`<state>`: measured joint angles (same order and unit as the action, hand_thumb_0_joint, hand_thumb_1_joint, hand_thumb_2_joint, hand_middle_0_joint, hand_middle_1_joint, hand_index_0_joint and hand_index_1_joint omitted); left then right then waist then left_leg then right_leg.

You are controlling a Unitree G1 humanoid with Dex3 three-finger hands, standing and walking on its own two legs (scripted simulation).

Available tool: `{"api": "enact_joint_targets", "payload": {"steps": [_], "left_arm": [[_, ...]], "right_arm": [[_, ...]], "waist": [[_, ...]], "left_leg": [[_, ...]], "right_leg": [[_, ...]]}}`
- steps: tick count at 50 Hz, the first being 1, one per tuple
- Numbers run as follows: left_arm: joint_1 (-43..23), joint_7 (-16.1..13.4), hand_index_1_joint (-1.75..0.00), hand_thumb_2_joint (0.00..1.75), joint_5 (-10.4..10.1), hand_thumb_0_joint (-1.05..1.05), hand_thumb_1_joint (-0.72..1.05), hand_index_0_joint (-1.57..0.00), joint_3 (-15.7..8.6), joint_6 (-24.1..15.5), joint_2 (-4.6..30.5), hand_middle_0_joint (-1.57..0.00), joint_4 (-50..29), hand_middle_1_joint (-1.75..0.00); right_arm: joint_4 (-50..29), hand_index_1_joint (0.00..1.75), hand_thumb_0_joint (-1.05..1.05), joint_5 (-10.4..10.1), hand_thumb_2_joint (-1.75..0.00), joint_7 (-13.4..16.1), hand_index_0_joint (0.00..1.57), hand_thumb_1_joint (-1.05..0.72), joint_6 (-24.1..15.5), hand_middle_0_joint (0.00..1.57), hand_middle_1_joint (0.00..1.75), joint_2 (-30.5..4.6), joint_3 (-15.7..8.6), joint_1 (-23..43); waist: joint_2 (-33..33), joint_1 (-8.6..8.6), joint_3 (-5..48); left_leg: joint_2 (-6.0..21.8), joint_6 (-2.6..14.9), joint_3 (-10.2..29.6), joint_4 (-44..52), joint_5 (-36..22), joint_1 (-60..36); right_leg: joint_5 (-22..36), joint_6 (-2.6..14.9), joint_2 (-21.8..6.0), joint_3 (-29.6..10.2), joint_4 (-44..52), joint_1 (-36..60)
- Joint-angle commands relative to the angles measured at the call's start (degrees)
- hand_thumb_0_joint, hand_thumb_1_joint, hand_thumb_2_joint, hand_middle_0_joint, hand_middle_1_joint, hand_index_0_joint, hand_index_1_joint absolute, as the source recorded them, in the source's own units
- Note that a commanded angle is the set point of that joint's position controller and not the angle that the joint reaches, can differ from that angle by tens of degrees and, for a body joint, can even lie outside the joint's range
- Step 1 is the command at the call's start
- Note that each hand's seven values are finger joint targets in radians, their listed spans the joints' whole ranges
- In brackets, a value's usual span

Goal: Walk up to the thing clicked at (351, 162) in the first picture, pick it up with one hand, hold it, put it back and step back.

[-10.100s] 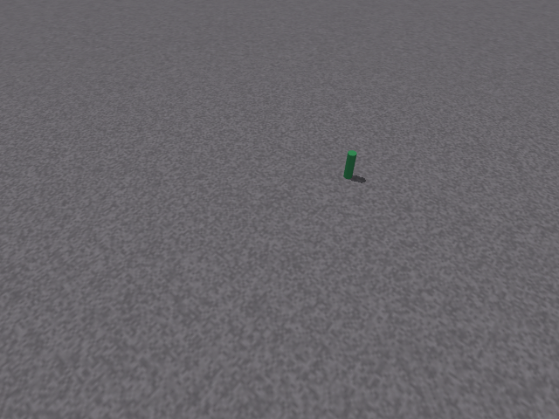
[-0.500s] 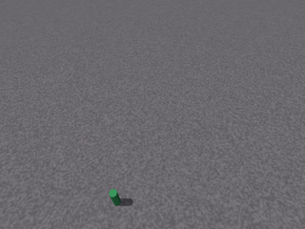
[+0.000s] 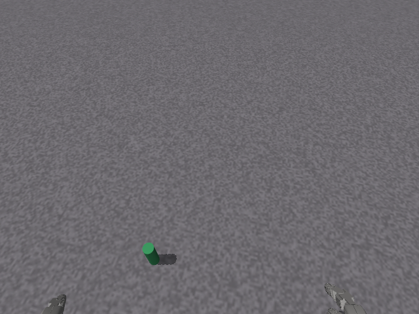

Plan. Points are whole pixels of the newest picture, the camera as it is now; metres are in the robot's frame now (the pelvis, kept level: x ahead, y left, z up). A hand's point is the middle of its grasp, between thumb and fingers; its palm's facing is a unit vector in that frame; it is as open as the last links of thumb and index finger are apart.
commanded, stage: go down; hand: left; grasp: from the side
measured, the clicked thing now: (151, 254) +0.45 +0.24 -0.66
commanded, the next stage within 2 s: none
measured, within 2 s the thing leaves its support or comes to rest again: neither
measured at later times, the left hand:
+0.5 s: hand out of the picture +0.15 +0.27 -0.15, palm faces +0.10 -0.93 -0.34, open 17.4 cm
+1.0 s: hand out of the picture +0.19 +0.32 -0.21, palm faces +0.21 -0.93 -0.28, open 17.4 cm
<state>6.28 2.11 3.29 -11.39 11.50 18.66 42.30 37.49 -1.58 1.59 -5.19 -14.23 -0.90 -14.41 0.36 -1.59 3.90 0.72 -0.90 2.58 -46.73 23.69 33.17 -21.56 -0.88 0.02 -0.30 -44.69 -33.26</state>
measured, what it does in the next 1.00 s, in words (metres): lowers itself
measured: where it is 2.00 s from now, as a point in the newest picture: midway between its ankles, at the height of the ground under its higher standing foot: outside the picture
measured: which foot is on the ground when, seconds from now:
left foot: down 0.00-1.00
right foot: down 0.00-1.00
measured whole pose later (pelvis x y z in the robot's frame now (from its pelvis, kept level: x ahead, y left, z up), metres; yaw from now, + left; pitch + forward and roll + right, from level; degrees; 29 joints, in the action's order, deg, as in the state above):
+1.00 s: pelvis -0.03 +0.00 -0.11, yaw +0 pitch +24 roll -3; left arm 5.8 9.2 -4.6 -23.4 0.3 25.0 30.6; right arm 32.1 -0.1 4.4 -14.0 -15.7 0.3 -11.8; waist -1.0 -1.9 9.0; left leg 0.0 -1.0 5.0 -81.5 35.4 69.8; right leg -32.9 -1.2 0.2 1.6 -77.8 -68.7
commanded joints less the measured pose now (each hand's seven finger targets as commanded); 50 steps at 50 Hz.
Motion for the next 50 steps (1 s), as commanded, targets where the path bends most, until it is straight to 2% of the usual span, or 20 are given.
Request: {"api": "enact_joint_targets", "payload": {"steps": [1, 3, 7, 8, 12, 13, 14, 16, 17, 21, 27, 31, 33, 35, 37, 40, 41, 42, 45, 50], "left_arm": [[0.6, -0.9, -0.09, 0.05, -0.5, 0.0, -0.55, -0.05, -3.5, 0.1, 11.4, -0.07, -16.2, -0.07], [2.1, -1.1, -0.08, 0.04, -0.6, 0.0, -0.57, -0.05, -4.3, 1.0, 12.6, -0.07, -21.4, -0.06], [7.2, -1.4, -0.07, 0.02, -1.2, 0.0, -0.58, -0.06, -4.0, 3.7, 11.3, -0.07, -27.5, -0.05], [9.6, -1.4, -0.07, 0.02, -1.2, 0.0, -0.59, -0.06, -3.8, 4.7, 10.6, -0.07, -25.8, -0.05], [11.3, -1.4, -0.05, 0.02, -1.7, 0.0, -0.55, -0.07, -3.9, 6.9, 10.3, -0.08, -31.2, -0.04], [13.1, -1.5, -0.06, 0.02, -1.7, 0.0, -0.55, -0.07, -3.7, 7.5, 10.0, -0.08, -30.0, -0.05], [11.6, -1.5, -0.05, 0.02, -1.9, 0.0, -0.55, -0.07, -4.3, 7.7, 10.7, -0.08, -34.4, -0.04], [14.2, -1.7, -0.05, 0.02, -2.0, 0.0, -0.55, -0.06, -5.0, 8.6, 11.0, -0.08, -32.1, -0.04], [14.4, -1.6, -0.05, 0.03, -2.1, 0.0, -0.53, -0.06, -3.8, 8.8, 9.5, -0.08, -34.1, -0.04], [14.8, -1.6, -0.06, 0.03, -2.6, 0.0, -0.55, -0.06, -5.2, 8.9, 10.6, -0.07, -35.8, -0.04], [17.3, -1.4, -0.05, 0.05, -3.2, 0.0, -0.49, -0.05, -6.6, 8.1, 10.3, -0.07, -35.8, -0.03], [17.2, -1.1, -0.05, 0.05, -3.6, 0.0, -0.54, -0.05, -8.2, 6.5, 11.2, -0.07, -35.2, -0.03], [15.8, -0.7, -0.04, 0.06, -3.9, 0.0, -0.5, -0.05, -8.1, 5.0, 11.2, -0.06, -38.3, -0.02], [17.9, -0.4, -0.04, 0.05, -4.4, 0.0, -0.5, -0.05, -9.9, 4.2, 12.1, -0.07, -34.9, -0.02], [15.6, 0.0, -0.02, 0.04, -4.7, 0.0, -0.5, -0.05, -9.7, 2.6, 12.2, -0.07, -36.4, 0.0], [8.6, 0.3, -0.03, 0.05, -5.2, 0.0, -0.51, -0.05, -11.7, -0.8, 14.5, -0.07, -32.5, -0.02], [6.6, 0.9, -0.03, 0.03, -5.7, 0.0, -0.52, -0.06, -11.4, -2.3, 13.6, -0.07, -30.4, -0.01], [3.8, 1.2, -0.02, 0.02, -6.0, 0.0, -0.52, -0.06, -13.8, -4.3, 16.1, -0.08, -29.5, 0.0], [-2.8, 4.4, -0.02, 0.01, -7.4, 0.0, -0.56, -0.07, -15.5, -10.7, 18.4, -0.08, -23.9, -0.01], [-10.0, 10.6, -0.06, 0.0, -10.0, 0.0, -0.61, -0.09, -19.9, -21.5, 22.5, -0.09, -14.7, -0.06]], "right_arm": [[-9.3, 0.3, 0.0, -0.2, -0.88, 1.3, 0.2, -0.84, -3.8, 0.2, 0.3, -8.9, -3.6, 1.2], [-10.1, 0.3, 0.0, -0.1, -0.88, 1.8, 0.2, -0.83, -4.1, 0.2, 0.3, -9.1, -3.7, 1.2], [-11.5, 0.3, 0.0, 0.2, -0.88, 2.7, 0.2, -0.83, -4.7, 0.2, 0.3, -8.7, -3.5, 1.0], [-11.1, 0.3, 0.0, 0.3, -0.88, 2.9, 0.2, -0.83, -4.8, 0.2, 0.3, -8.6, -3.3, 0.6], [-12.7, 0.3, 0.0, 0.5, -0.88, 3.6, 0.2, -0.83, -5.2, 0.2, 0.3, -8.3, -3.1, 0.7], [-11.9, 0.3, 0.0, 0.6, -0.88, 3.6, 0.2, -0.83, -5.3, 0.2, 0.3, -8.4, -3.0, 0.1], [-13.7, 0.3, 0.0, 0.6, -0.88, 3.8, 0.2, -0.83, -5.5, 0.2, 0.3, -8.2, -3.0, 0.8], [-12.7, 0.3, 0.0, 0.7, -0.88, 4.1, 0.2, -0.82, -5.5, 0.2, 0.3, -8.0, -2.8, 0.2], [-13.5, 0.3, 0.0, 0.8, -0.88, 4.1, 0.2, -0.83, -5.6, 0.2, 0.3, -7.9, -2.9, 0.3], [-14.2, 0.3, 0.0, 0.8, -0.88, 4.4, 0.2, -0.84, -6.1, 0.2, 0.3, -7.9, -2.8, 0.4], [-14.8, 0.3, 0.0, 0.9, -0.89, 4.8, 0.2, -0.86, -6.6, 0.2, 0.3, -7.4, -2.6, 0.0], [-15.0, 0.3, 0.0, 1.1, -0.89, 5.1, 0.2, -0.86, -7.2, 0.2, 0.3, -7.2, -2.6, 0.1], [-16.1, 0.3, 0.0, 1.1, -0.89, 4.9, 0.2, -0.86, -7.6, 0.2, 0.3, -7.1, -2.7, 0.7], [-15.3, 0.3, 0.0, 1.0, -0.89, 4.8, 0.2, -0.88, -7.7, 0.2, 0.3, -7.5, -2.8, 0.4], [-15.3, 0.3, 0.0, 1.0, -0.89, 4.7, 0.2, -0.88, -8.2, 0.2, 0.3, -7.5, -2.9, 0.4], [-14.2, 0.3, 0.0, 1.0, -0.89, 4.7, 0.2, -0.89, -9.0, 0.2, 0.3, -7.9, -2.6, 1.1], [-13.7, 0.3, 0.0, 1.0, -0.9, 4.5, 0.2, -0.9, -9.4, 0.2, 0.3, -8.1, -2.6, 1.2], [-13.2, 0.3, 0.0, 1.1, -0.9, 4.5, 0.2, -0.91, -9.8, 0.2, 0.3, -8.4, -2.9, 1.2], [-11.7, 0.3, 0.0, 1.2, -0.9, 4.0, 0.2, -0.92, -10.8, 0.2, 0.3, -9.5, -3.0, 2.2], [-9.9, 0.3, 0.0, 1.2, -0.9, 3.1, 0.2, -0.91, -11.1, 0.2, 0.3, -11.4, -2.9, 1.8]], "waist": [[2.8, 0.0, 11.5], [4.5, 0.18, 13.5], [5.0, -0.25, 14.8], [4.1, -0.31, 14.5], [4.7, -0.81, 15.3], [4.9, -0.91, 14.5], [5.2, -0.57, 15.6], [5.6, -0.27, 14.0], [5.2, -1.02, 15.1], [6.1, -0.68, 14.6], [5.0, -0.54, 15.0], [4.3, -0.59, 14.9], [5.4, -0.2, 15.3], [4.7, -0.19, 14.9], [5.2, -0.56, 15.1], [3.8, -1.78, 12.4], [3.5, -2.16, 12.4], [3.7, -1.54, 13.9], [5.6, -1.54, 15.1], [6.8, 0.2, 24.1]], "left_leg": [[-0.7, 0.85, -1.6, 2.5, -12.0, -1.7], [-0.5, 0.63, -1.3, 1.0, -14.1, -1.6], [-0.1, 0.4, -0.8, -2.0, -18.5, -0.9], [0.0, 0.45, -0.5, -2.5, -19.1, -0.3], [0.3, 0.58, -0.1, -4.9, -20.5, 1.1], [0.3, 0.53, 0.0, -4.9, -20.3, 1.9], [0.2, 0.63, 0.2, -5.6, -20.2, 2.2], [0.1, 0.5, 0.1, -5.8, -18.0, 3.7], [0.3, 0.57, 0.3, -6.2, -18.3, 3.6], [0.4, 0.5, 0.9, -6.8, -17.0, 5.3], [-0.1, 0.69, 0.4, -8.8, -14.7, 8.3], [-0.4, 1.04, 0.2, -10.1, -9.9, 10.8], [-0.6, 1.14, -0.2, -10.6, -8.2, 11.6], [-0.6, 1.27, -0.2, -11.2, -7.1, 12.7], [-0.7, 1.45, -0.4, -12.3, -5.8, 13.8], [-0.7, 1.98, -0.7, -14.5, 0.3, 18.8], [-0.5, 2.02, -0.5, -15.7, 1.1, 20.1], [-0.5, 1.96, -0.4, -16.8, 0.4, 21.1], [-0.6, 1.85, -0.4, -20.8, 2.6, 25.2], [-0.7, 1.56, 0.3, -27.9, 1.5, 30.5]], "right_leg": [[9.0, 1.62, 0.9, 2.2, 0.5, 2.2], [10.5, 1.76, 0.9, 2.2, -1.1, 1.6], [13.0, 1.77, 0.9, 2.7, -3.9, -0.1], [13.2, 1.71, 0.9, 3.0, -4.5, -0.3], [13.9, 1.67, 0.9, 3.3, -6.3, -2.0], [13.2, 1.78, 0.9, 3.3, -6.9, -2.8], [13.4, 1.69, 0.9, 3.3, -7.0, -2.9], [11.5, 1.78, 1.0, 3.4, -7.5, -4.0], [11.8, 1.84, 1.0, 3.5, -7.8, -4.1], [9.7, 1.97, 1.2, 3.7, -9.4, -5.8], [9.2, 2.13, 1.1, 3.6, -10.7, -7.1], [6.0, 1.95, 1.2, 3.4, -11.1, -9.0], [5.1, 2.01, 1.1, 3.2, -11.6, -9.8], [4.0, 1.94, 1.1, 3.1, -11.9, -10.6], [3.5, 1.82, 1.0, 2.8, -12.4, -11.6], [-1.3, 1.61, 0.7, 2.2, -13.4, -15.6], [-2.1, 1.65, 0.8, 2.2, -15.0, -17.6], [-1.7, 1.73, 0.7, 2.1, -16.4, -18.4], [-4.0, 2.06, 0.6, 1.8, -22.1, -25.3], [-3.6, 2.64, 0.4, 1.5, -31.4, -32.5]]}}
